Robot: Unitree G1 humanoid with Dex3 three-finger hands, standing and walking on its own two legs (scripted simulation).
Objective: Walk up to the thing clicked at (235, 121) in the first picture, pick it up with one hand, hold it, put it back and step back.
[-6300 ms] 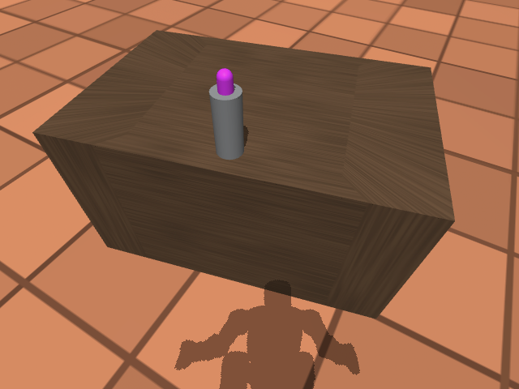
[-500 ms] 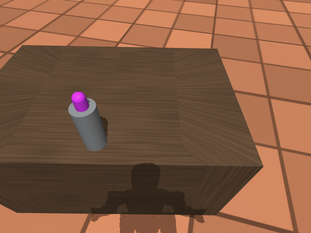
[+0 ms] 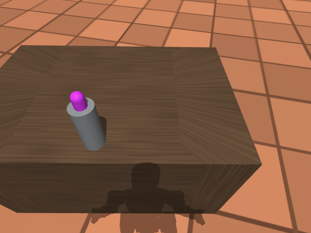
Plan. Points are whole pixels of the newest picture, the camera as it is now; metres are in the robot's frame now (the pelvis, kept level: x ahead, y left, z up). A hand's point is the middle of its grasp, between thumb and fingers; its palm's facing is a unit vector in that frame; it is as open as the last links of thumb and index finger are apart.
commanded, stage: stand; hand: left
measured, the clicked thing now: (86, 120) +0.46 +0.23 -0.01
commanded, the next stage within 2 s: rise first in 0.18 s
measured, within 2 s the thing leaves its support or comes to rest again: neither
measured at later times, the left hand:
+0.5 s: hand (69, 228) +0.17 +0.24 -0.13, palm faces +0.13 -0.94 -0.32, open 10.4 cm
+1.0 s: hand (54, 209) +0.20 +0.26 -0.04, palm faces +0.23 -0.92 -0.33, open 17.2 cm
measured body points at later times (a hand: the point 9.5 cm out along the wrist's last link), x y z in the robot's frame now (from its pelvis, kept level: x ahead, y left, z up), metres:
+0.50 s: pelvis -0.01 +0.01 -0.01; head +0.03 +0.00 +0.44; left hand +0.16 +0.29 -0.10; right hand +0.15 -0.28 -0.12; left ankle -0.01 +0.16 -0.75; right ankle +0.00 -0.12 -0.75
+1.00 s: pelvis +0.01 +0.02 -0.01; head +0.01 +0.01 +0.44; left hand +0.18 +0.31 -0.02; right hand +0.17 -0.24 -0.09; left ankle -0.01 +0.16 -0.75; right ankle +0.00 -0.12 -0.75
